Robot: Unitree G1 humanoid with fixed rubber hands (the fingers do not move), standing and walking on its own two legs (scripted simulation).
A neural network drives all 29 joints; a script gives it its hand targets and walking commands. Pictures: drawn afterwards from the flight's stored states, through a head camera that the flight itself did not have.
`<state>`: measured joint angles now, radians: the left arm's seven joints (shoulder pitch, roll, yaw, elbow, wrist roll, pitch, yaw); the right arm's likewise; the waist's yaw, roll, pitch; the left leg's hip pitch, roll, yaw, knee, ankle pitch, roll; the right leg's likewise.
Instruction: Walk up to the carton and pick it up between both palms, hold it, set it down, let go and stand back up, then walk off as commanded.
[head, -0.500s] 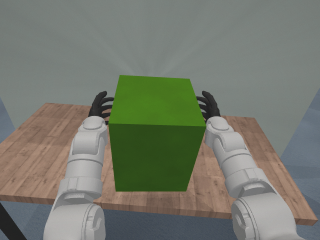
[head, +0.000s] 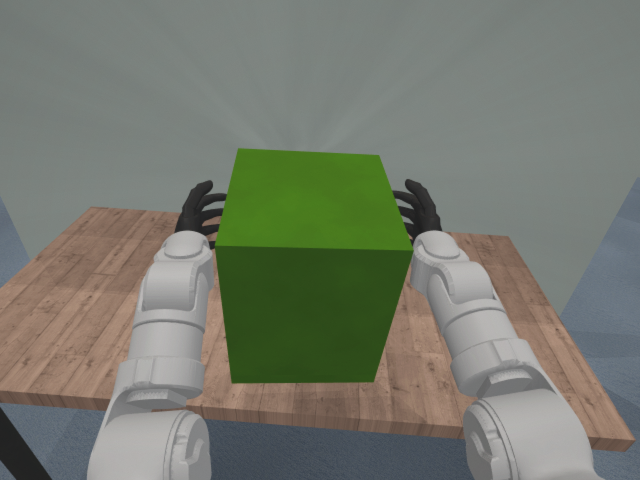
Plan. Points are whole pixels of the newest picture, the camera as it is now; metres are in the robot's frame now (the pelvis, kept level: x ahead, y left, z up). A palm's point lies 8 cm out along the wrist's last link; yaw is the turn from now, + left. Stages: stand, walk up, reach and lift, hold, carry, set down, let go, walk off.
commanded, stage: hold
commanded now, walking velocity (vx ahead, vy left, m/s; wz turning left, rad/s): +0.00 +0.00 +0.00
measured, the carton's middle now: (306, 267) +0.40 +0.03 +0.14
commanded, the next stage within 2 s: none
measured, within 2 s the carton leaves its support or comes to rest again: neither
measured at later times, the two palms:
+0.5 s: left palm (195, 243) +0.36 +0.17 +0.19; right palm (425, 241) +0.38 -0.12 +0.20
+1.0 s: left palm (195, 241) +0.36 +0.17 +0.20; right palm (428, 241) +0.37 -0.12 +0.20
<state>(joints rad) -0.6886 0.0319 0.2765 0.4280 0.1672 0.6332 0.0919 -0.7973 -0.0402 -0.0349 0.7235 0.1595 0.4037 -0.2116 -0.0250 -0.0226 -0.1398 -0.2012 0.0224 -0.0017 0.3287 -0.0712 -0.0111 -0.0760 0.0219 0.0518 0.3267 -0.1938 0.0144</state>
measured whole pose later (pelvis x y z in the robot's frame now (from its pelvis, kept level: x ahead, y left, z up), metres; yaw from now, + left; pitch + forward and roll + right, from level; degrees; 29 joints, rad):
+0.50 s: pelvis +0.00 +0.00 +0.00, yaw +0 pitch -3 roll -1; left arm -0.65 0.02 0.27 0.37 0.18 0.64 0.08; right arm -0.76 -0.04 -0.02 0.67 0.18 0.41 -0.22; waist -0.03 -0.02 -0.14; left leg -0.20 0.02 0.00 0.33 -0.08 -0.01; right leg -0.07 0.02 0.05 0.33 -0.20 0.01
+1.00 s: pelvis +0.01 +0.00 +0.00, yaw +0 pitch -4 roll -1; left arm -0.64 0.02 0.27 0.34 0.19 0.66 0.07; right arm -0.74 -0.04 -0.01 0.64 0.18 0.42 -0.23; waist -0.03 -0.02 -0.13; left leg -0.18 0.02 0.00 0.33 -0.08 -0.01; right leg -0.06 0.02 0.05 0.33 -0.20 0.01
